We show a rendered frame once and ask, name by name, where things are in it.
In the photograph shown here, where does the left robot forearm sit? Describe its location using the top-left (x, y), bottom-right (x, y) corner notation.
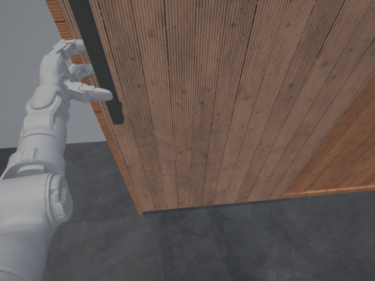
top-left (0, 84), bottom-right (70, 181)

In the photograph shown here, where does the handle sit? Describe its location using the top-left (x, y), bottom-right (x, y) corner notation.
top-left (68, 0), bottom-right (124, 125)

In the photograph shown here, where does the wardrobe door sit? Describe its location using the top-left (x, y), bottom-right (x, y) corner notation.
top-left (58, 0), bottom-right (375, 212)
top-left (285, 73), bottom-right (375, 193)

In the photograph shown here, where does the left robot upper arm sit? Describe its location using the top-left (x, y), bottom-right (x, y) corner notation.
top-left (0, 173), bottom-right (73, 281)

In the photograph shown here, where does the left robot hand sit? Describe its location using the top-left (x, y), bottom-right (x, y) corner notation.
top-left (39, 39), bottom-right (113, 104)

